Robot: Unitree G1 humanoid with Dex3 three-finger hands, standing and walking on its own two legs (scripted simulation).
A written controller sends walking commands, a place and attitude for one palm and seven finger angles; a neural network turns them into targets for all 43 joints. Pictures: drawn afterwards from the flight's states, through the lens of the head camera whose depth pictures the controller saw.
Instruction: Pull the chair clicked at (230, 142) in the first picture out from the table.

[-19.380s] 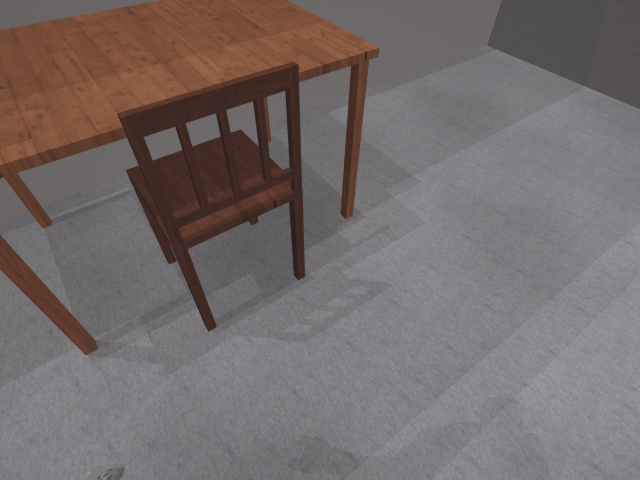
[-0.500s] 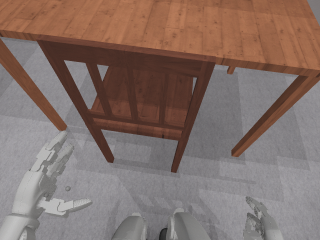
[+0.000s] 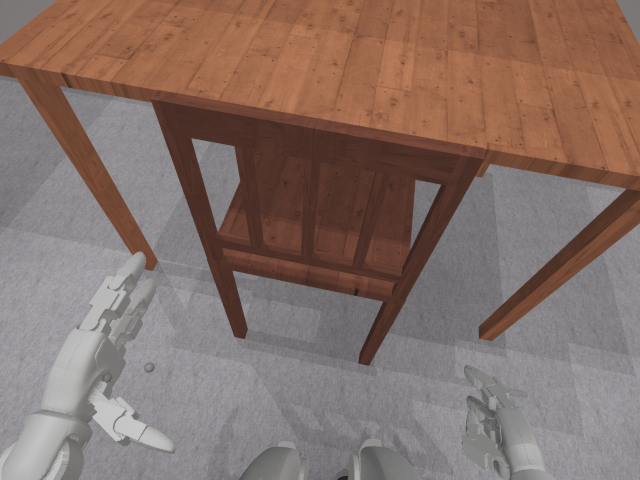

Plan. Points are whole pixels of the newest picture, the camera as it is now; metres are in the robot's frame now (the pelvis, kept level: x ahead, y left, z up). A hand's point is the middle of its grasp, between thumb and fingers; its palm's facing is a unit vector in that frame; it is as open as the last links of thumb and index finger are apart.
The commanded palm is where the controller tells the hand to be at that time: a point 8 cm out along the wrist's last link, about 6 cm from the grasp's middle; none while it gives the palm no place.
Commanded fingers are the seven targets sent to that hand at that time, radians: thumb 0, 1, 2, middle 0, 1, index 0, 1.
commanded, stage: raise the hand toward the chair's back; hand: left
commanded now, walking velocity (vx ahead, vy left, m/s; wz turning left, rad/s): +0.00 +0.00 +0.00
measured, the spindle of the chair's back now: (309, 212) +0.50 +0.05 -0.02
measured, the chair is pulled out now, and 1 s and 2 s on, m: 0.00 0.00 0.00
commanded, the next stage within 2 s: aim the fingers beside a spindle in 0.62 s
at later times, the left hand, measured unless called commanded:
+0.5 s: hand (119, 351) +0.25 +0.23 +0.04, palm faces -0.13 -0.99 -0.07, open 16.9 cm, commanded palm +0.23 +0.29 +0.05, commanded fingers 0.00 -0.50 0.30 -0.06 -0.08 -0.06 -0.08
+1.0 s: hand (142, 344) +0.26 +0.22 +0.04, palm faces -0.15 -0.99 -0.05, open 16.9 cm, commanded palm +0.25 +0.27 +0.04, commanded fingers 0.00 -0.50 0.30 -0.06 -0.08 -0.06 -0.08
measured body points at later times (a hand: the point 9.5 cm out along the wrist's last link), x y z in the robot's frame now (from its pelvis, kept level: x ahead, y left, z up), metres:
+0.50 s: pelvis +0.00 +0.03 +0.00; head +0.09 +0.06 +0.44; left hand +0.25 +0.29 +0.05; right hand +0.18 -0.22 -0.06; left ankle +0.00 +0.04 -0.65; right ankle +0.04 -0.09 -0.65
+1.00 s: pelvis -0.01 +0.03 -0.01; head +0.07 +0.06 +0.44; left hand +0.26 +0.27 +0.04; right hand +0.17 -0.22 -0.07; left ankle +0.00 +0.04 -0.65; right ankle +0.04 -0.09 -0.65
